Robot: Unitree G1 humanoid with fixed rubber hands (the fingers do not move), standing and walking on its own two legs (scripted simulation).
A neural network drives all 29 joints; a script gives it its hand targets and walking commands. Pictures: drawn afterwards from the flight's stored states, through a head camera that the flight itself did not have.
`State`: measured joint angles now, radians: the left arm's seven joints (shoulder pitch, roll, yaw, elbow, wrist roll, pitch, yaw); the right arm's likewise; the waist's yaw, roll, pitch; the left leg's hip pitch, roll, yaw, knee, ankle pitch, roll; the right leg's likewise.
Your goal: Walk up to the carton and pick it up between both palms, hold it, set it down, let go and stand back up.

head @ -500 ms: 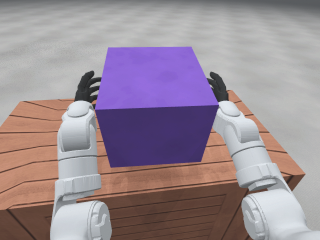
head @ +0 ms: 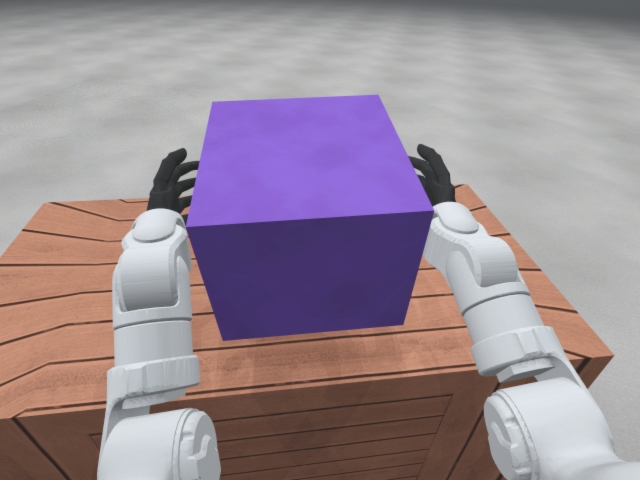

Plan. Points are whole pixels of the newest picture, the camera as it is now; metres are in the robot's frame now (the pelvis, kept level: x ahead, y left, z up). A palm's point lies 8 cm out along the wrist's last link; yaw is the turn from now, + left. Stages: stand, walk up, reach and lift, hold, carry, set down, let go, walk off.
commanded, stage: hold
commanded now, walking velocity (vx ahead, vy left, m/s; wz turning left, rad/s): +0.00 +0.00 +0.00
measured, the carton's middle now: (305, 210) +0.40 +0.01 +0.20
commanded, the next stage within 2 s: set down in 2.00 s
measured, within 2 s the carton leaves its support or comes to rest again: neither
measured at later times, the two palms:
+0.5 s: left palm (170, 212) +0.36 +0.16 +0.23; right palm (437, 211) +0.36 -0.15 +0.22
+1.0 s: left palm (170, 214) +0.36 +0.16 +0.23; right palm (441, 212) +0.35 -0.15 +0.22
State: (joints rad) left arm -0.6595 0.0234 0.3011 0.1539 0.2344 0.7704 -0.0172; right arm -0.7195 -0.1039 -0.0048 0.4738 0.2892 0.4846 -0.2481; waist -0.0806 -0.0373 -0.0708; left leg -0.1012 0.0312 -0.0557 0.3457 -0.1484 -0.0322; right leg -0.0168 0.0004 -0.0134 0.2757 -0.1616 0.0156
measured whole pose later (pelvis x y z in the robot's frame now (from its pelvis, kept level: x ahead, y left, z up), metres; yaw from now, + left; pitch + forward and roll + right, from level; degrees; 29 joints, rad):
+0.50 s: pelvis +0.00 +0.00 +0.00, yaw -1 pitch -5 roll -1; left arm -0.69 0.01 0.31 0.18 0.25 0.77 -0.01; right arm -0.72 -0.11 -0.01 0.49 0.28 0.48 -0.24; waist -0.07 -0.03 -0.07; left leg -0.11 0.03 -0.04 0.34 -0.14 -0.02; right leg -0.03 0.00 0.00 0.28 -0.15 0.02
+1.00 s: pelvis +0.00 +0.00 +0.00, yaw +0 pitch -6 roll -1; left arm -0.68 0.01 0.31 0.17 0.25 0.78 -0.02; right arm -0.72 -0.10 -0.02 0.47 0.28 0.50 -0.24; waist -0.09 -0.03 -0.06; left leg -0.10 0.03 -0.06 0.35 -0.15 -0.03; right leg -0.01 0.00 -0.01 0.28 -0.16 0.02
